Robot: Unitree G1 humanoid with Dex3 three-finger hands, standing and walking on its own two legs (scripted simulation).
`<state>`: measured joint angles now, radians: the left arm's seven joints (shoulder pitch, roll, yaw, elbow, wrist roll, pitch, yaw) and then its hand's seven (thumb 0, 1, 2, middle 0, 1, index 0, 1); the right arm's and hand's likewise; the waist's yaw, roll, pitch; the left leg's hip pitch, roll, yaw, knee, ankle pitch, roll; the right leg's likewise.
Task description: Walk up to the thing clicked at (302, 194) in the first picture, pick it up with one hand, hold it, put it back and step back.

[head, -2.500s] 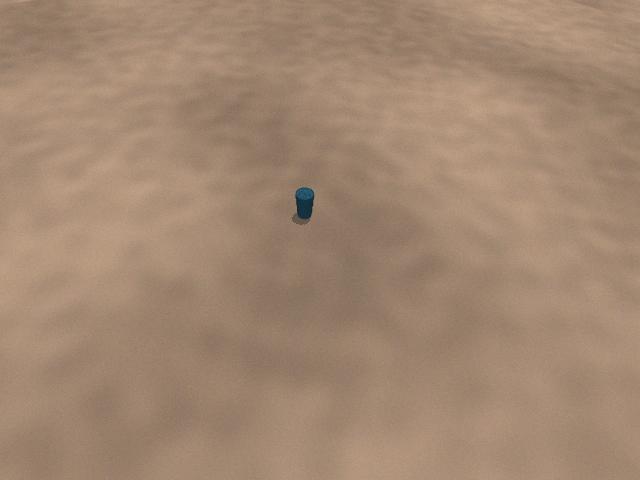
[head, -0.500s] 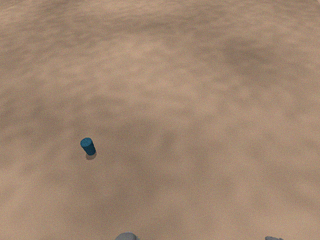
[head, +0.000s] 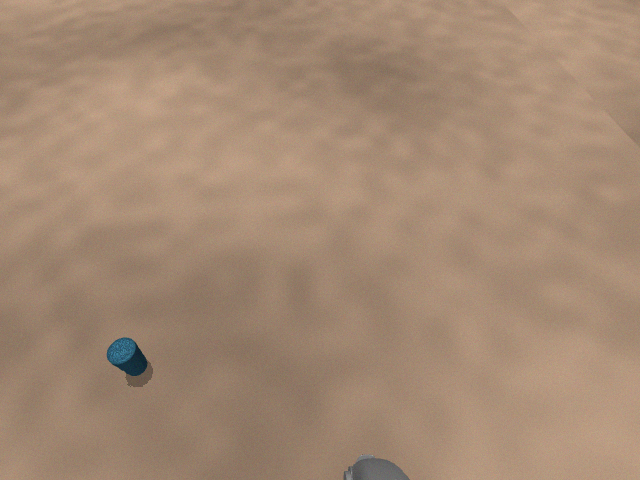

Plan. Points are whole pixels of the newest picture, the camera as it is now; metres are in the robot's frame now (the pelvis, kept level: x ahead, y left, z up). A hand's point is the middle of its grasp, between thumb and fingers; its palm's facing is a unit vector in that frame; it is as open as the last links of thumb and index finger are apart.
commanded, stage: walk up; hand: left
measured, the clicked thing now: (129, 358) +0.61 +0.50 -0.70
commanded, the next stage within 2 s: none
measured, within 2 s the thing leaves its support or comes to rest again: neither
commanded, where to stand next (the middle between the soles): +0.17 +0.56 m, yaw -37 degrees
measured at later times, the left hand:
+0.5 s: hand out of the picture +0.20 +0.58 -0.16, palm faces -0.18 -0.74 -0.65, open 7.4 cm
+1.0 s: hand out of the picture +0.25 +0.72 -0.12, palm faces -0.29 -0.72 -0.63, open 7.4 cm
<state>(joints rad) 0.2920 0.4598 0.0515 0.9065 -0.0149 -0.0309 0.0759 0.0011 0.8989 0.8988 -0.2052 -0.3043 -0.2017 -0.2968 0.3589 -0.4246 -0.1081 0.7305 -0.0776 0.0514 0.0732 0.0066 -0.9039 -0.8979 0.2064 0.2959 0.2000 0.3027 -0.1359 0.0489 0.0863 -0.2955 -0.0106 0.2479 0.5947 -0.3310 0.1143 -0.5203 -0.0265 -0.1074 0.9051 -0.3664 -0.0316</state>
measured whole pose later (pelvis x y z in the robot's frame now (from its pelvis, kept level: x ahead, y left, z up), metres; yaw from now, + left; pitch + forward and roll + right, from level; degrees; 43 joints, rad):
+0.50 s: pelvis +0.06 +0.26 -0.05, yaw -12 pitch -1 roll -2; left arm 0.27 0.52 0.10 0.84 0.03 -0.04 0.14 0.00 0.89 0.90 -0.21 -0.30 -0.21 -0.30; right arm 0.17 -0.46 -0.12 0.63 -0.07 0.05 0.09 0.00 -0.91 -0.90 0.20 0.30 0.20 0.30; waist 0.00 0.06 0.17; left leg -0.50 0.11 -0.03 1.04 -0.53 -0.06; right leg -0.61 -0.09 0.20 1.18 -0.56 -0.04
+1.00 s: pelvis +0.08 +0.46 -0.03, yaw -21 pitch -2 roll +1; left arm 0.33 0.41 0.06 0.74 0.03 -0.06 0.10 0.00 0.89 0.90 -0.21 -0.31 -0.21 -0.30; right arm 0.23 -0.48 -0.11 0.64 -0.06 0.13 0.08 0.01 -0.91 -0.90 0.21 0.30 0.20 0.30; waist 0.00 0.15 0.14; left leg -0.60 0.09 -0.11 1.35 -0.41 0.00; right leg -0.54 -0.08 0.06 0.84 -0.28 -0.01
